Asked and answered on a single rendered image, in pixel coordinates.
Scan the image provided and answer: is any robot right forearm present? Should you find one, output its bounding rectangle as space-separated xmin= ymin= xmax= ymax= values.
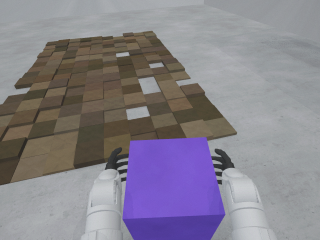
xmin=221 ymin=168 xmax=278 ymax=240

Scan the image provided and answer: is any robot right hand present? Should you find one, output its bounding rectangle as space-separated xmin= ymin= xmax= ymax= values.
xmin=211 ymin=148 xmax=235 ymax=185

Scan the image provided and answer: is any carton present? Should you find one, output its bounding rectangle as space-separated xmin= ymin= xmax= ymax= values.
xmin=122 ymin=137 xmax=226 ymax=240

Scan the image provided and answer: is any robot left forearm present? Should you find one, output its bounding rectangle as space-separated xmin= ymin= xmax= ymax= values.
xmin=80 ymin=169 xmax=123 ymax=240

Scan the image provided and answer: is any robot left hand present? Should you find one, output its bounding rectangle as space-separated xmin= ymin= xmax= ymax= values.
xmin=105 ymin=147 xmax=129 ymax=182

